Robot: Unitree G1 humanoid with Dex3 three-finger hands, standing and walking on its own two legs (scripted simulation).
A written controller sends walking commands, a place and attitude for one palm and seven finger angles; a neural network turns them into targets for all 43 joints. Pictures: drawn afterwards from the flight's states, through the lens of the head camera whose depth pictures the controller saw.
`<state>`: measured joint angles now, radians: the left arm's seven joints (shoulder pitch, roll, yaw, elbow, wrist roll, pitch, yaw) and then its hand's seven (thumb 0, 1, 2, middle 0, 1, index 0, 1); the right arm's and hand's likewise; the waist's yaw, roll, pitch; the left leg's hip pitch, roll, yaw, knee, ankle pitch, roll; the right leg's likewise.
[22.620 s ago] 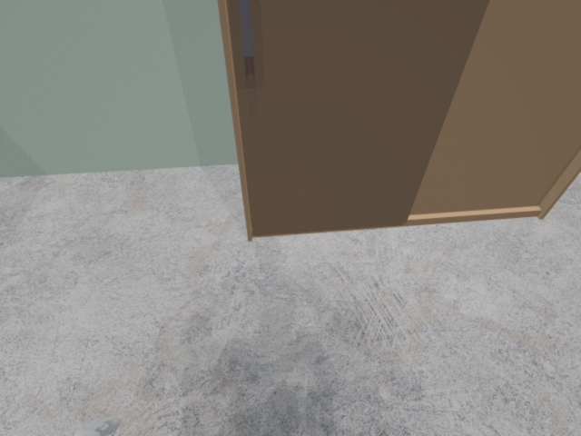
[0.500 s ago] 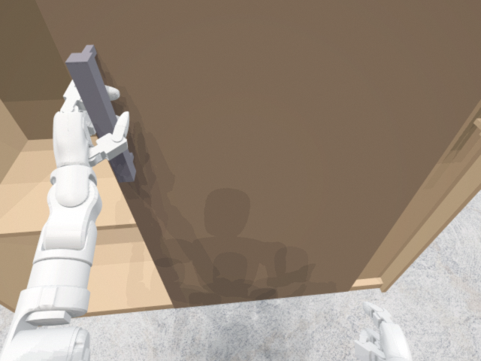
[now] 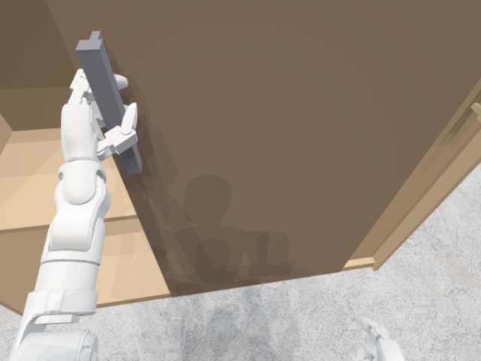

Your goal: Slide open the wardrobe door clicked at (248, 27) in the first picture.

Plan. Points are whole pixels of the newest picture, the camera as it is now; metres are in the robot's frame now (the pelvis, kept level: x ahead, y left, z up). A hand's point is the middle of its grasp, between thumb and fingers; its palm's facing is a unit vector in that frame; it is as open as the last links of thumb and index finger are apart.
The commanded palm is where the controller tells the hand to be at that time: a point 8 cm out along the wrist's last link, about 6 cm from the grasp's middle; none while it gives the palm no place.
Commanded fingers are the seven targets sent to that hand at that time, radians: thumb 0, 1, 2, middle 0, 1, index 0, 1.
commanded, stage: stop walking and hold the door there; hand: left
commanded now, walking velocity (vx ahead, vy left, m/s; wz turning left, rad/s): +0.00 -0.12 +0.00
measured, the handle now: (117, 110) +0.43 +0.22 +0.20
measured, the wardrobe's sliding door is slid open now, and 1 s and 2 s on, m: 0.51 0.51 0.50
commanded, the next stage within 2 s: loosen the grip on the handle in 0.32 s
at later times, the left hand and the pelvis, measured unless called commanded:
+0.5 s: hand (122, 127) +0.39 +0.20 +0.20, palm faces +0.24 -0.97 -0.10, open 7.0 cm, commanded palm +0.34 +0.25 +0.19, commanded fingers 0.00 0.30 0.61 -0.45 -1.40 -0.45 -1.40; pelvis -0.02 +0.00 +0.00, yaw +1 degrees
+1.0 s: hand (126, 130) +0.39 +0.20 +0.19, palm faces +0.26 -0.96 -0.09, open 14.4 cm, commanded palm +0.36 +0.24 +0.19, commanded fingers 0.00 -0.55 0.20 -0.25 -1.15 -0.25 -1.15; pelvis -0.03 -0.01 -0.01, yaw -2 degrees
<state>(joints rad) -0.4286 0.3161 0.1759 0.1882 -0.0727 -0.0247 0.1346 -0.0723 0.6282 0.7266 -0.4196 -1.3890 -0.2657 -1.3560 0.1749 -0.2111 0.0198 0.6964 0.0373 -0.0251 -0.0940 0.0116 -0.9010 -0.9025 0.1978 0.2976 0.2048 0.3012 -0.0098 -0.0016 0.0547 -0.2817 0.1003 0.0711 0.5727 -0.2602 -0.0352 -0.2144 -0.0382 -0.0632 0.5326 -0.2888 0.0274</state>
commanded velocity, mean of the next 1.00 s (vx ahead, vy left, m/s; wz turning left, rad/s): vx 0.00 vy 0.00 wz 0.00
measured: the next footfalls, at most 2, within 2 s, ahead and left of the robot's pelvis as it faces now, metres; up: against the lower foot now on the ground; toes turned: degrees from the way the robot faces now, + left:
none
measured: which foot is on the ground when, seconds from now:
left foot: down 0.00-1.00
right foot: down 0.00-1.00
